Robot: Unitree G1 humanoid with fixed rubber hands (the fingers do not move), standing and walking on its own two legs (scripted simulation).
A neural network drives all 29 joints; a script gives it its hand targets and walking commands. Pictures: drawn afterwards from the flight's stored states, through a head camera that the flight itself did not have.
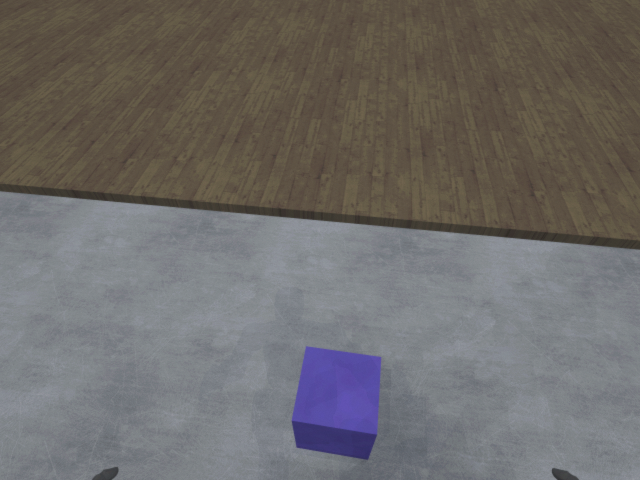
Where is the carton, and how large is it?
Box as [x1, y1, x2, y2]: [292, 346, 380, 459]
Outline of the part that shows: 306,346 292,416 292,424 296,446 367,459 376,435 380,357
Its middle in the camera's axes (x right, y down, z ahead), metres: +0.05 +0.46 +1.10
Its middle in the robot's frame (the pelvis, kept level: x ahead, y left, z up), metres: +0.44 -0.03 -0.66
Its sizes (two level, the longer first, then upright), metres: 0.210 0.200 0.250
